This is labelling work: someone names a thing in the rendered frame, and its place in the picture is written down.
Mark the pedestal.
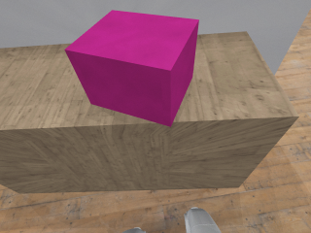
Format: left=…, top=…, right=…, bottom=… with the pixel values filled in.
left=0, top=31, right=299, bottom=194

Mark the robot right thigh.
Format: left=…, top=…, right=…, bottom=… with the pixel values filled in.
left=184, top=208, right=222, bottom=233

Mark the carton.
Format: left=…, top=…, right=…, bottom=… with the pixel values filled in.
left=65, top=10, right=199, bottom=127

